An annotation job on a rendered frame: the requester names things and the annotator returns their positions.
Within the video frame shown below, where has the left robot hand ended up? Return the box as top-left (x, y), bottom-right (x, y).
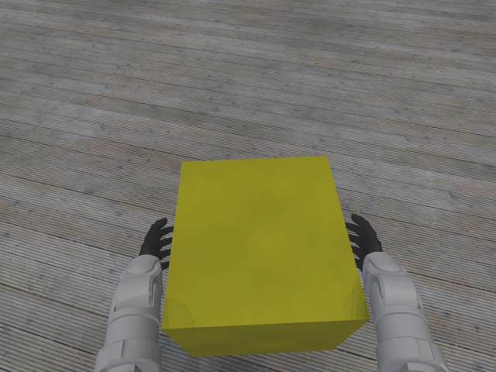
top-left (139, 218), bottom-right (174, 270)

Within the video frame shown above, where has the robot right forearm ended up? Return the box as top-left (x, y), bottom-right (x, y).
top-left (362, 252), bottom-right (450, 372)

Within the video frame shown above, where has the carton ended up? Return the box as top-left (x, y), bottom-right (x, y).
top-left (161, 156), bottom-right (370, 357)

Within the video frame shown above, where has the right robot hand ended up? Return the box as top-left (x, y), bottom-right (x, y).
top-left (345, 214), bottom-right (383, 272)

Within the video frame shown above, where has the robot left forearm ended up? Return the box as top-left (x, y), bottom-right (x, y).
top-left (94, 254), bottom-right (164, 372)

